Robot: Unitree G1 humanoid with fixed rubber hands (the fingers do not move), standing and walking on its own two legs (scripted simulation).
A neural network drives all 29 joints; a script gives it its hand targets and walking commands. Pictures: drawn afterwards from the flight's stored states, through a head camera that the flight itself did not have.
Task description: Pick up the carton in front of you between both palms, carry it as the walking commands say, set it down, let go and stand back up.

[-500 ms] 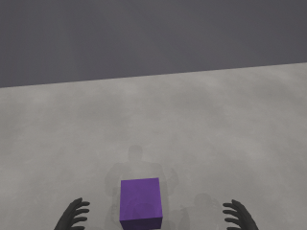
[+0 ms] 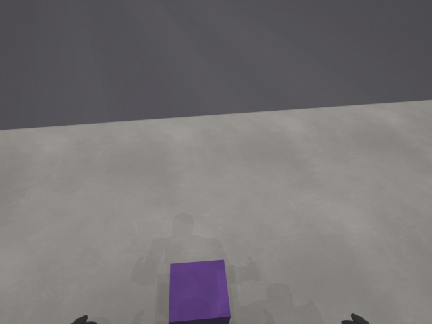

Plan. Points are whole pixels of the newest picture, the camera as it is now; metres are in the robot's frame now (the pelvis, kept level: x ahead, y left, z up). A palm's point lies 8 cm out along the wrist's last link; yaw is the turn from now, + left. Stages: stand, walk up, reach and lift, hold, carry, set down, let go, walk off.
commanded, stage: stand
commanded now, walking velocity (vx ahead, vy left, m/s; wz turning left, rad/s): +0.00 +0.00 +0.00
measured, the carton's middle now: (199, 299) +0.39 +0.05 -0.65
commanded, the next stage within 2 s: none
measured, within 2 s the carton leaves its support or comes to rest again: neither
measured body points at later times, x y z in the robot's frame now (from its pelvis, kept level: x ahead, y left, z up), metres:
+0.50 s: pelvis -0.02 +0.01 +0.01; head -0.03 +0.01 +0.45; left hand +0.08 +0.29 -0.12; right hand +0.08 -0.28 -0.11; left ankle -0.01 +0.10 -0.74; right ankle -0.03 -0.12 -0.74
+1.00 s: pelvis -0.03 +0.00 +0.01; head -0.04 +0.01 +0.46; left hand +0.05 +0.30 -0.12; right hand +0.06 -0.29 -0.11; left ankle -0.01 +0.10 -0.74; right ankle -0.03 -0.12 -0.74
